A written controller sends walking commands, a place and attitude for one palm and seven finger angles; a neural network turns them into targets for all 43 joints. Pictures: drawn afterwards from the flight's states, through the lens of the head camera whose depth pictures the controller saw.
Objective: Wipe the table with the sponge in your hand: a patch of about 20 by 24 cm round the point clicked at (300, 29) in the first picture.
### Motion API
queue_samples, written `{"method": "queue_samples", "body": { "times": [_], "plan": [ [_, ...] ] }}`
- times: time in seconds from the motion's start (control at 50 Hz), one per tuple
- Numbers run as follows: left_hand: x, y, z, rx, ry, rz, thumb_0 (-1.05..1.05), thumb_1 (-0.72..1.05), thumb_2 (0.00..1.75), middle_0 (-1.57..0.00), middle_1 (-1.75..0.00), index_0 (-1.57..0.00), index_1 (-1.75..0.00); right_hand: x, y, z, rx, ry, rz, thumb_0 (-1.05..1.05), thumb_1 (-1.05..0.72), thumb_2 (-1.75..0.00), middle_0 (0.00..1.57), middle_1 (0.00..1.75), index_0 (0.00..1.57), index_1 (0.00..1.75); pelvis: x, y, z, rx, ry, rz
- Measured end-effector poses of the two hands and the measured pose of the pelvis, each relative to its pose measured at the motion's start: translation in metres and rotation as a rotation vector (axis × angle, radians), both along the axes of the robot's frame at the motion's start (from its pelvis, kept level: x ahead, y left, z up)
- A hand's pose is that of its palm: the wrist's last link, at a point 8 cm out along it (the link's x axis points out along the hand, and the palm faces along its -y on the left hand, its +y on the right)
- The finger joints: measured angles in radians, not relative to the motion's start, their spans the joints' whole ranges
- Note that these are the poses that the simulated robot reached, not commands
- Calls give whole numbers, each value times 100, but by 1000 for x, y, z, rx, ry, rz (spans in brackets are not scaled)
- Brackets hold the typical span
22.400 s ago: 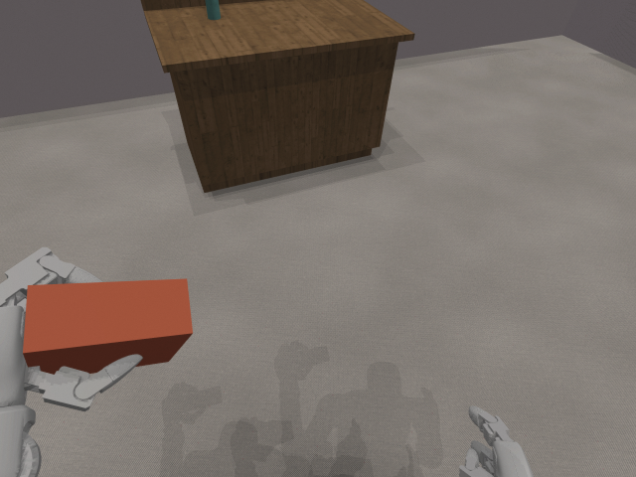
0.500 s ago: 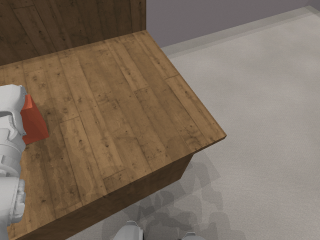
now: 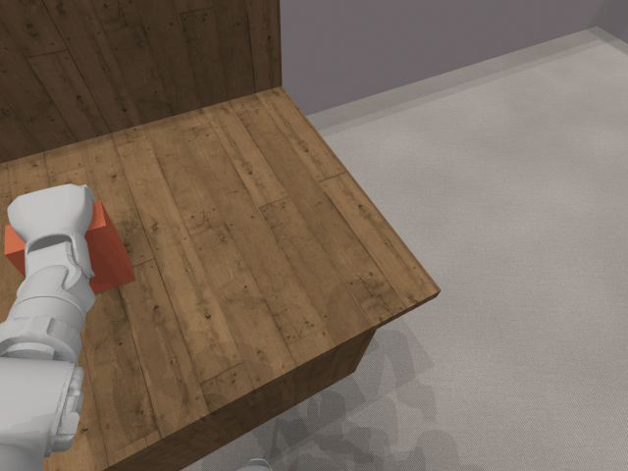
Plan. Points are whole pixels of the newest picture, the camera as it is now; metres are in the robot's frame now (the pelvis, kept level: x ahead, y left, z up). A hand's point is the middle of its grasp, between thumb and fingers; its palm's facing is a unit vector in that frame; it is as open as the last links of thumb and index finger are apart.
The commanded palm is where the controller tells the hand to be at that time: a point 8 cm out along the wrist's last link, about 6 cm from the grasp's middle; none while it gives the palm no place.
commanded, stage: slide across to the middle lane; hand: left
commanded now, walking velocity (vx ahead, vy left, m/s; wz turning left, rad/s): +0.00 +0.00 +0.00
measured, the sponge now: (82, 264) +0.40 +0.34 -0.03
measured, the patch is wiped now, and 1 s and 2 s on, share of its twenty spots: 0.50 0.70 0.70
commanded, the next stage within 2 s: wipe back along the middle lane in 0.02 s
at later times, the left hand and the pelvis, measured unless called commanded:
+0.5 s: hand (93, 254) +0.39 +0.31 +0.01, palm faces -0.10 +0.00 -0.99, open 9.6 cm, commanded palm +0.36 +0.28 +0.04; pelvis +0.01 -0.01 +0.01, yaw +1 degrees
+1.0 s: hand (102, 285) +0.34 +0.28 +0.01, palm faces -0.07 +0.00 -1.00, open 9.6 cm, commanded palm +0.30 +0.25 +0.03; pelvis +0.00 -0.01 +0.01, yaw +1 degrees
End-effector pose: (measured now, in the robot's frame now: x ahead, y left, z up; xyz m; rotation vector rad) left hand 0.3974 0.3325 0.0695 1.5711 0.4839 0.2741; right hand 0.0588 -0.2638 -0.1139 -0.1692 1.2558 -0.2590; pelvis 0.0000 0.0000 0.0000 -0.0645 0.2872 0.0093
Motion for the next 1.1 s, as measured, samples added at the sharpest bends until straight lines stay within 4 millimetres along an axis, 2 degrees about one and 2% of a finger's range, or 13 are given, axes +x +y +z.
{"method": "queue_samples", "body": {
  "times": [0.32, 0.76, 1.1],
  "plan": [
    [-7, -22, -2, 2, -13, -1, -1, -49, 109, -79, -137, -78, -138, 28, -6, 1, 24, -21, 22, 1, -90, -90, 20, 30, 20, 30, 9, -7, 4, 11, -20, 7],
    [-48, -46, -3, -2, -53, 0, -1, -47, 108, -77, -138, -77, -139, 61, -3, 11, 47, -134, 58, 1, -90, -90, 20, 30, 20, 30, 4, -13, 7, 23, -78, 12],
    [-83, -68, -3, -7, -83, 4, -1, -46, 108, -76, -138, -76, -140, 87, 11, 15, 89, -220, 105, 1, -90, -90, 20, 30, 20, 30, 0, -15, 8, 29, -119, 16]
  ]
}}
